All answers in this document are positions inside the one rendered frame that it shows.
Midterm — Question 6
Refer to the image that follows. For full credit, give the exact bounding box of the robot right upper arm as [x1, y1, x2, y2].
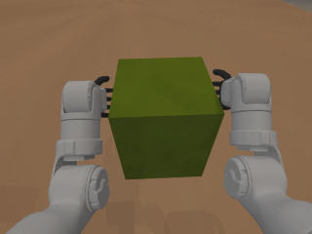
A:
[223, 155, 312, 234]

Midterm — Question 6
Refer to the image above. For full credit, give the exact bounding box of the left robot forearm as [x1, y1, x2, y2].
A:
[48, 80, 107, 203]

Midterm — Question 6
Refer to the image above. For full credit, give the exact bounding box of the robot left upper arm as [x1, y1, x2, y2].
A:
[6, 165, 110, 234]

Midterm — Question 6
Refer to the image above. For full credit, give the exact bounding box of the right robot forearm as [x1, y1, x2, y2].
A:
[220, 73, 288, 189]

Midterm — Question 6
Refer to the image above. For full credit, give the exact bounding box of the right robot hand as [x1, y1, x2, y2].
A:
[212, 69, 232, 110]

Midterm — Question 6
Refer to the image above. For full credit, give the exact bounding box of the carton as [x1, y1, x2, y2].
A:
[108, 57, 225, 180]

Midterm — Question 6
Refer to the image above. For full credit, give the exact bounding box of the left robot hand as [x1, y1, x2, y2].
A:
[95, 76, 113, 118]

